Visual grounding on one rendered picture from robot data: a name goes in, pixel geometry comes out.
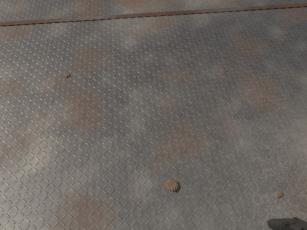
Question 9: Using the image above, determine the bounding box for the right robot hand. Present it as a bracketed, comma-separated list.
[268, 217, 307, 230]

